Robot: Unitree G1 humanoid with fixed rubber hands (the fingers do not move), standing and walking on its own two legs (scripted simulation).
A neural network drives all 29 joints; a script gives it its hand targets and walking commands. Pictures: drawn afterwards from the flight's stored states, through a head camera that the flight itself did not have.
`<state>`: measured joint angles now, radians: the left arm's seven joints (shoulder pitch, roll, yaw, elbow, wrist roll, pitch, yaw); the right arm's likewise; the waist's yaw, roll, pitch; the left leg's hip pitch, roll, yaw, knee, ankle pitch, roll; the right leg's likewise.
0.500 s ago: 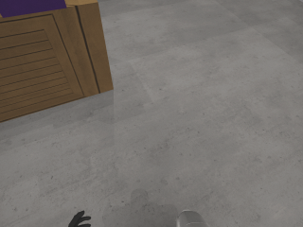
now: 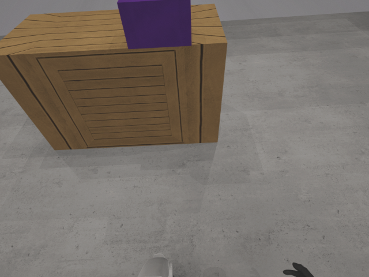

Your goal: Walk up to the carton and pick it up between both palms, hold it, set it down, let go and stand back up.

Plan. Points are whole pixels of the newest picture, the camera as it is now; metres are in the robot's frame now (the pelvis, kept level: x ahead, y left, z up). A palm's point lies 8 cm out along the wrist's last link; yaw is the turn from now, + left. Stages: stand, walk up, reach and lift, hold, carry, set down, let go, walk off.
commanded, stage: walk up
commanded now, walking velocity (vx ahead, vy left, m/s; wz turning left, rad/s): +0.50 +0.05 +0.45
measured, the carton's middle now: (158, 17) +1.17 +0.23 +0.07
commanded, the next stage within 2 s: none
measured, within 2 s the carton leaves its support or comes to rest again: neither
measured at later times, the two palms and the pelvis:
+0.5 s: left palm (110, 189) +0.36 +0.28 -0.10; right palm (292, 249) +0.23 -0.21 -0.12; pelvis +0.26 +0.03 +0.02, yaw +7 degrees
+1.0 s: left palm (110, 206) +0.31 +0.26 -0.10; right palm (239, 127) +0.64 -0.12 -0.12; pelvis +0.47 +0.07 +0.02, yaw +12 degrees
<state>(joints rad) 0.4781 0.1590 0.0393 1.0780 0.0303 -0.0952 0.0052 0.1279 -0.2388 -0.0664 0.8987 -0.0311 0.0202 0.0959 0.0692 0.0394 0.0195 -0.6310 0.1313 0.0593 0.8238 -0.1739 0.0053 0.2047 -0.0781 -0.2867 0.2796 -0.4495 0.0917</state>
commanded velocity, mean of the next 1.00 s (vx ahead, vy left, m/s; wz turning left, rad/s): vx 0.50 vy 0.08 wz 0.21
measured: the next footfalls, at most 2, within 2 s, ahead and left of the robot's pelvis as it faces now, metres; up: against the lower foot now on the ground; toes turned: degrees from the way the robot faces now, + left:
left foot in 0.06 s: +0.22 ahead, +0.15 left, +0.00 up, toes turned +10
right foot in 0.56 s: +0.46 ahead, -0.08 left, +0.00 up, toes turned -2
